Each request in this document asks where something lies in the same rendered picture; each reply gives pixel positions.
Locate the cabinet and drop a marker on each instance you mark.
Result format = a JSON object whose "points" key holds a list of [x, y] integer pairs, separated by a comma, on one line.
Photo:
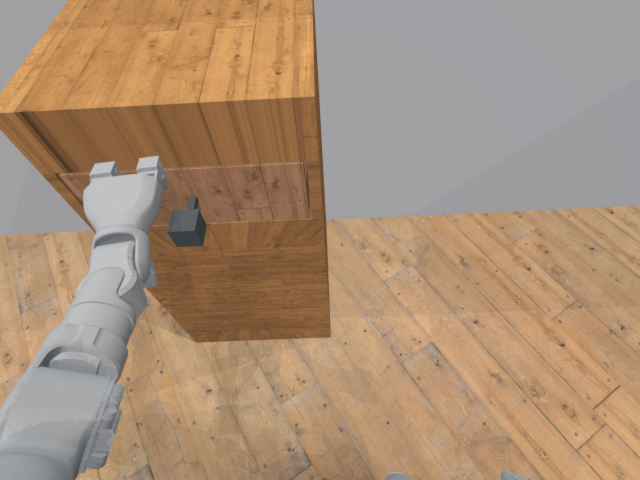
{"points": [[198, 83]]}

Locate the left robot upper arm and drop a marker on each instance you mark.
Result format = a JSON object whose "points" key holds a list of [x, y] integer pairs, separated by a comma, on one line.
{"points": [[62, 423]]}

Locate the left robot forearm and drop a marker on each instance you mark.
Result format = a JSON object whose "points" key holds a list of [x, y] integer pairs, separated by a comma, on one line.
{"points": [[93, 336]]}

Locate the handle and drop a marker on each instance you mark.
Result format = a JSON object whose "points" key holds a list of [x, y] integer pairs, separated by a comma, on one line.
{"points": [[187, 227]]}

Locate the drawer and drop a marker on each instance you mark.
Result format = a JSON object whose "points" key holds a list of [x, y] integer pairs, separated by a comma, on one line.
{"points": [[242, 192]]}

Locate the left robot hand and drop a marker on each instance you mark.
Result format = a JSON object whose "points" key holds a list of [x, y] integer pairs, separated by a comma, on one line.
{"points": [[133, 200]]}

